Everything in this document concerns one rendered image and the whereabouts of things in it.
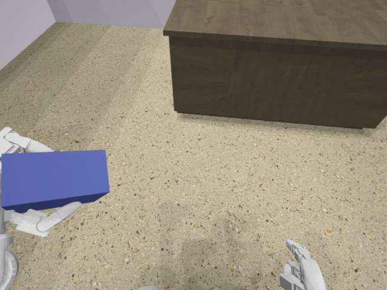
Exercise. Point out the right robot hand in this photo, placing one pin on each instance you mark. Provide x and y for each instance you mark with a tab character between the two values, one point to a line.
307	276

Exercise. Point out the sponge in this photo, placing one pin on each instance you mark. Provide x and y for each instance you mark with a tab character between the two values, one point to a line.
44	180

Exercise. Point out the table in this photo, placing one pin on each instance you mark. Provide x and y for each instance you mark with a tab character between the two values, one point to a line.
316	62

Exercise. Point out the left robot hand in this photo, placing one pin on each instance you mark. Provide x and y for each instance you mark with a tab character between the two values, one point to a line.
34	222

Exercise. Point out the robot left forearm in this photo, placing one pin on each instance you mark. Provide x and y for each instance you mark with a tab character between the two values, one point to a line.
9	263

